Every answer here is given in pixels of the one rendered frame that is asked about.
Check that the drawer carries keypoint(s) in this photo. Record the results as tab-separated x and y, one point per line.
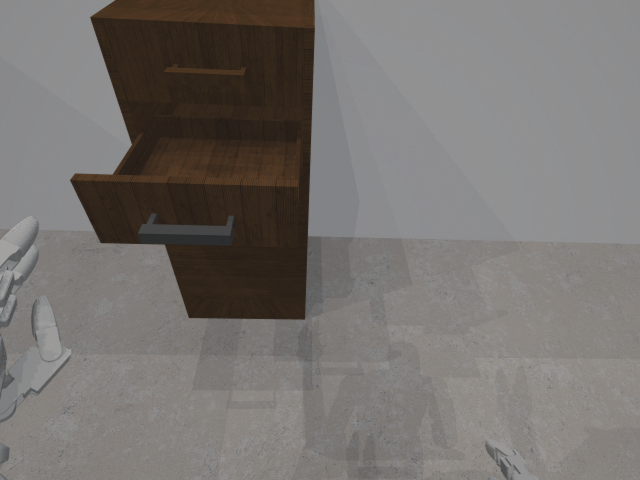
196	170

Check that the right robot hand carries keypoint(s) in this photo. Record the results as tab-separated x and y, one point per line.
513	466

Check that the handle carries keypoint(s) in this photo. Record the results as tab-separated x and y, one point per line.
152	233
205	77

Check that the left robot hand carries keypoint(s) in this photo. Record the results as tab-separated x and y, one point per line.
33	371

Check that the cabinet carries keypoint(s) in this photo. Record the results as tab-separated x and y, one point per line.
273	42

